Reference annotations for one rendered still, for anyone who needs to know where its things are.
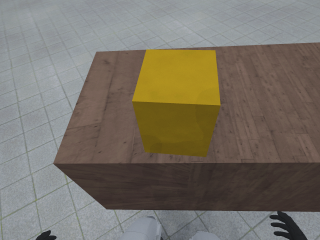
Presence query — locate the robot left shin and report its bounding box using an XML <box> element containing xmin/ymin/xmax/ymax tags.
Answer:
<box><xmin>147</xmin><ymin>215</ymin><xmax>156</xmax><ymax>220</ymax></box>

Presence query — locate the left robot thigh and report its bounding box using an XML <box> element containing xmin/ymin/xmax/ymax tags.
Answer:
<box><xmin>119</xmin><ymin>217</ymin><xmax>162</xmax><ymax>240</ymax></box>

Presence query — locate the pedestal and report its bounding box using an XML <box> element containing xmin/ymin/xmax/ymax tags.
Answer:
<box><xmin>53</xmin><ymin>42</ymin><xmax>320</xmax><ymax>212</ymax></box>

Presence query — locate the robot right hand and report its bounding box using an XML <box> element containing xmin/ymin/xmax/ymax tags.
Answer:
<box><xmin>269</xmin><ymin>210</ymin><xmax>308</xmax><ymax>240</ymax></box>

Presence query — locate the carton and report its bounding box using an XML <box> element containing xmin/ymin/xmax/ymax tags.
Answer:
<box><xmin>132</xmin><ymin>49</ymin><xmax>221</xmax><ymax>157</ymax></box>

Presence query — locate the robot left hand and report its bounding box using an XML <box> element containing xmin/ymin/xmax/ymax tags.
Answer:
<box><xmin>36</xmin><ymin>230</ymin><xmax>57</xmax><ymax>240</ymax></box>

